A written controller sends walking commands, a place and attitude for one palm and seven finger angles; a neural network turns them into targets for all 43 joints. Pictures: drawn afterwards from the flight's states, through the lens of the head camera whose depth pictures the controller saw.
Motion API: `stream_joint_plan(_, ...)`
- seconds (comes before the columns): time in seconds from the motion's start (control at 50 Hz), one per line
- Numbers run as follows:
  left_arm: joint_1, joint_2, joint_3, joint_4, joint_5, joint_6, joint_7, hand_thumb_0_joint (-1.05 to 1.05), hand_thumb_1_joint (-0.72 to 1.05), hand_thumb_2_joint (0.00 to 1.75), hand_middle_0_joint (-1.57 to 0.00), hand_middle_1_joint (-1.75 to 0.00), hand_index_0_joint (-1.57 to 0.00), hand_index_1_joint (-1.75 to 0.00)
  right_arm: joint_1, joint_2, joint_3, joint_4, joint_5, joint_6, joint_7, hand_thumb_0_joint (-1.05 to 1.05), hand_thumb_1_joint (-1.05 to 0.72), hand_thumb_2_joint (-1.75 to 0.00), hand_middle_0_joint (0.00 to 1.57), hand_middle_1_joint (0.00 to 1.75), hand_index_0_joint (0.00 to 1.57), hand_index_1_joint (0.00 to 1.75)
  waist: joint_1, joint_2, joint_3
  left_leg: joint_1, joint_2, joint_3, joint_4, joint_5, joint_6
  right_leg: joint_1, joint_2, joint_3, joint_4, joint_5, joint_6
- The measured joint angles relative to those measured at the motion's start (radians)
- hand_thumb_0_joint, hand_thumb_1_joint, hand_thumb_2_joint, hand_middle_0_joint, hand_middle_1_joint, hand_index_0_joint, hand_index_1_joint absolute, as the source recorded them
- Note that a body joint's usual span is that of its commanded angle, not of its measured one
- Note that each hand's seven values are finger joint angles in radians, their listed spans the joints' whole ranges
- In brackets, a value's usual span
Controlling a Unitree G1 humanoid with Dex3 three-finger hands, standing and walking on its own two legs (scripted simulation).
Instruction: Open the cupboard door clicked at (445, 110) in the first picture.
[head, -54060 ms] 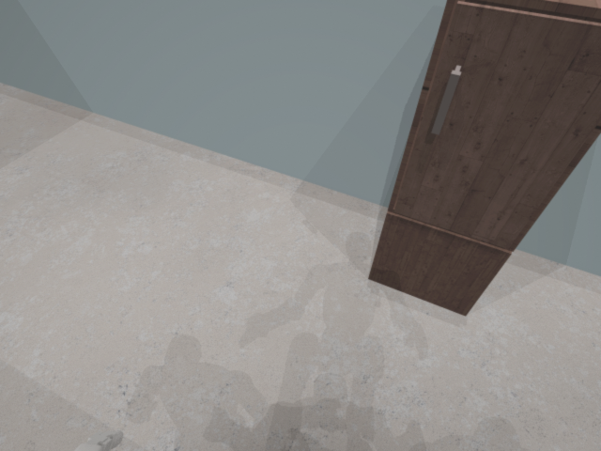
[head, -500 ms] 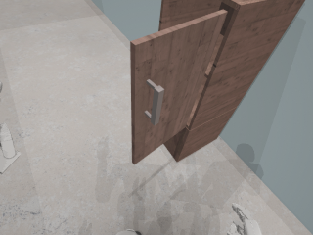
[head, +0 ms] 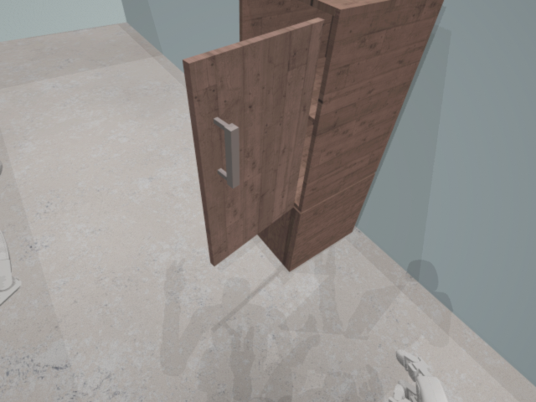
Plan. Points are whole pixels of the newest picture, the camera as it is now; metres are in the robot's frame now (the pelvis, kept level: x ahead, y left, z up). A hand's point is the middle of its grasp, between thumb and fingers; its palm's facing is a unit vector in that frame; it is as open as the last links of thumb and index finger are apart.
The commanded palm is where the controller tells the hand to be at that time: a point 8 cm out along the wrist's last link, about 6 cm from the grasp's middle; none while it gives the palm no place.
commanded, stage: stop stepping back and stand still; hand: left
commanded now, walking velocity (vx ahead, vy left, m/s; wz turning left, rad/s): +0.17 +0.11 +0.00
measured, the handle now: (226, 153) +0.55 +0.13 +0.06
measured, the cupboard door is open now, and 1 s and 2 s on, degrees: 99 99 99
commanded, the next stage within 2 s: let the arm hang, fingers relaxed in 1.22 s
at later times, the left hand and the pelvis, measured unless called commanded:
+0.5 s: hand out of the picture +0.12 +0.32 +0.17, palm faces +0.52 -0.76 -0.38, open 7.4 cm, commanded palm +0.06 +0.34 +0.18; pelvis -0.07 +0.03 +0.00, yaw +2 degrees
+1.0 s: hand (18, 335) +0.14 +0.26 +0.16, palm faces +0.45 -0.79 -0.42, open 7.4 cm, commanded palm +0.08 +0.30 +0.18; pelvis -0.05 -0.01 +0.00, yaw +1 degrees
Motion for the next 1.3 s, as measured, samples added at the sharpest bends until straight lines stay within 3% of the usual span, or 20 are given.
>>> stream_joint_plan(0.02, -0.023, -0.022, -0.015, 0.039, 0.002, 0.013, 0.007, 0.01, 0.89, 0.90, -0.22, -0.30, -0.22, -0.31, 0.014, -0.019, -0.004, 0.000, 0.002, -0.005, -0.008, 0.02, -0.90, -0.90, 0.20, 0.30, 0.20, 0.30, -0.007, 0.022, -0.008, 0.059, 0.008, 0.001, -0.071, 0.050, 0.010, -0.004, 0.004, -0.010, 0.016, -0.008, 0.003)
stream_joint_plan(0.08, -0.125, -0.082, -0.071, 0.158, 0.008, 0.064, 0.027, 0.01, 0.89, 0.90, -0.21, -0.30, -0.22, -0.31, 0.023, -0.050, -0.029, 0.026, 0.017, -0.014, -0.027, 0.02, -0.91, -0.90, 0.20, 0.30, 0.20, 0.30, -0.022, 0.052, 0.000, 0.129, -0.008, -0.011, -0.187, -0.009, 0.049, -0.029, -0.008, -0.034, 0.086, -0.035, 0.025)
stream_joint_plan(0.12, -0.148, -0.116, -0.097, 0.198, 0.016, 0.090, 0.034, 0.01, 0.89, 0.90, -0.21, -0.30, -0.21, -0.30, 0.019, -0.054, -0.027, 0.027, 0.020, -0.010, -0.027, 0.02, -0.91, -0.90, 0.20, 0.30, 0.20, 0.30, -0.021, 0.053, 0.020, 0.137, -0.005, -0.002, -0.198, 0.045, 0.041, -0.025, -0.009, -0.027, 0.082, -0.012, 0.033)
stream_joint_plan(0.16, -0.129, -0.127, -0.116, 0.182, 0.022, 0.104, 0.031, 0.02, 0.89, 0.90, -0.21, -0.30, -0.21, -0.30, 0.023, -0.049, -0.021, 0.008, 0.016, -0.014, -0.023, 0.02, -0.91, -0.90, 0.20, 0.30, 0.20, 0.30, -0.037, 0.053, 0.030, 0.137, 0.004, -0.005, -0.207, 0.058, 0.038, -0.022, 0.001, -0.029, 0.066, 0.007, 0.023)
stream_joint_plan(0.24, -0.069, -0.109, -0.146, 0.086, 0.029, 0.072, 0.019, 0.02, 0.89, 0.90, -0.21, -0.30, -0.21, -0.30, 0.050, -0.029, -0.018, -0.014, 0.004, -0.035, -0.013, 0.02, -0.91, -0.90, 0.20, 0.30, 0.20, 0.30, -0.062, 0.048, 0.034, 0.124, 0.021, -0.030, -0.196, 0.069, 0.033, -0.012, 0.025, -0.050, 0.033, 0.044, 0.004)
stream_joint_plan(0.36, -0.045, -0.057, -0.099, 0.041, 0.039, 0.002, 0.030, 0.02, 0.89, 0.90, -0.22, -0.30, -0.22, -0.31, 0.103, -0.021, -0.029, 0.011, -0.010, -0.035, -0.019, 0.02, -0.91, -0.90, 0.20, 0.30, 0.20, 0.30, -0.044, 0.055, -0.011, 0.120, 0.033, -0.045, -0.070, -0.076, 0.019, -0.031, 0.032, -0.060, 0.062, 0.036, 0.007)
stream_joint_plan(0.44, -0.141, -0.086, -0.063, 0.141, 0.042, 0.000, 0.046, 0.02, 0.89, 0.90, -0.21, -0.30, -0.22, -0.31, 0.094, -0.015, -0.022, 0.036, -0.012, -0.045, -0.030, 0.02, -0.91, -0.90, 0.20, 0.30, 0.20, 0.30, -0.033, 0.043, 0.007, 0.138, 0.002, -0.011, -0.105, -0.014, 0.065, -0.080, -0.002, -0.033, 0.179, -0.047, 0.033)
stream_joint_plan(0.52, -0.183, -0.112, -0.071, 0.199, 0.045, 0.036, 0.045, 0.02, 0.89, 0.90, -0.21, -0.30, -0.21, -0.30, 0.076, 0.027, -0.005, 0.034, -0.023, -0.082, -0.021, 0.02, -0.91, -0.90, 0.20, 0.30, 0.20, 0.30, -0.049, 0.056, 0.043, 0.185, -0.014, -0.010, -0.241, 0.064, 0.070, -0.169, 0.003, -0.002, 0.354, -0.072, 0.047)
stream_joint_plan(0.62, -0.072, -0.096, -0.111, 0.092, 0.047, 0.055, 0.030, 0.02, 0.89, 0.90, -0.20, -0.30, -0.21, -0.30, 0.072, 0.084, 0.033, 0.017, -0.033, -0.099, 0.005, 0.02, -0.90, -0.90, 0.20, 0.30, 0.20, 0.30, -0.042, 0.029, 0.055, 0.246, -0.011, 0.000, -0.403, 0.150, 0.056, -0.159, -0.007, -0.026, 0.230, -0.041, 0.058)
stream_joint_plan(0.7, -0.015, -0.077, -0.127, 0.053, 0.051, 0.062, 0.025, 0.02, 0.89, 0.90, -0.21, -0.30, -0.21, -0.30, 0.058, 0.087, 0.035, -0.002, -0.041, -0.096, 0.001, 0.02, -0.90, -0.90, 0.20, 0.31, 0.20, 0.30, -0.030, 0.033, 0.052, 0.251, -0.010, 0.007, -0.437, 0.167, 0.045, -0.085, -0.005, -0.064, 0.063, -0.030, 0.051)
stream_joint_plan(0.76, -0.036, -0.060, -0.112, 0.076, 0.047, 0.062, 0.025, 0.02, 0.89, 0.90, -0.21, -0.30, -0.21, -0.31, 0.025, 0.066, 0.025, -0.006, -0.039, -0.080, -0.003, 0.02, -0.90, -0.90, 0.20, 0.31, 0.20, 0.30, -0.020, 0.044, 0.062, 0.209, -0.012, 0.008, -0.368, 0.139, 0.038, -0.043, 0.001, -0.069, -0.055, 0.133, 0.010)
stream_joint_plan(0.82, -0.069, -0.072, -0.107, 0.117, 0.034, 0.068, 0.020, 0.02, 0.89, 0.90, -0.21, -0.30, -0.22, -0.31, 0.004, 0.027, 0.006, 0.012, -0.029, -0.064, -0.002, 0.02, -0.90, -0.90, 0.20, 0.31, 0.20, 0.30, -0.016, 0.089, 0.060, 0.169, 0.016, -0.021, -0.256, 0.059, 0.018, -0.038, 0.035, -0.085, -0.052, 0.144, -0.033)
stream_joint_plan(0.9, -0.087, -0.107, -0.105, 0.136, 0.028, 0.070, 0.021, 0.02, 0.89, 0.90, -0.21, -0.30, -0.22, -0.31, 0.015, -0.013, -0.021, 0.029, -0.007, -0.051, 0.000, 0.02, -0.90, -0.90, 0.20, 0.30, 0.20, 0.30, -0.011, 0.099, 0.029, 0.165, 0.039, -0.053, -0.140, -0.014, 0.015, -0.035, 0.059, -0.088, -0.034, 0.104, -0.045)
stream_joint_plan(1.06, -0.115, -0.123, -0.123, 0.133, 0.039, 0.062, 0.024, 0.02, 0.89, 0.90, -0.21, -0.30, -0.21, -0.30, -0.002, -0.039, -0.035, -0.004, 0.002, -0.053, -0.011, 0.02, -0.91, -0.90, 0.20, 0.30, 0.20, 0.30, -0.025, 0.049, 0.073, 0.240, 0.023, -0.028, -0.238, -0.012, 0.001, -0.037, 0.034, -0.074, 0.018, 0.069, -0.020)
stream_joint_plan(1.2, -0.061, -0.060, -0.097, 0.084, 0.027, 0.035, 0.015, 0.02, 0.89, 0.90, -0.21, -0.30, -0.22, -0.31, -0.027, -0.013, -0.029, -0.044, 0.007, -0.037, 0.000, 0.02, -0.91, -0.90, 0.20, 0.30, 0.20, 0.30, -0.053, 0.059, 0.094, 0.212, 0.036, -0.031, -0.231, 0.008, -0.001, -0.043, 0.049, -0.076, -0.020, 0.097, -0.048)
stream_joint_plan(1.3, -0.025, -0.059, -0.084, 0.089, 0.018, 0.030, 0.015, 0.02, 0.89, 0.90, -0.21, -0.30, -0.22, -0.31, -0.009, -0.003, -0.024, -0.032, 0.009, -0.018, 0.002, 0.01, -0.91, -0.90, 0.20, 0.30, 0.20, 0.30, -0.045, 0.073, 0.081, 0.215, 0.038, -0.038, -0.250, 0.009, -0.008, -0.043, 0.052, -0.083, -0.032, 0.108, -0.045)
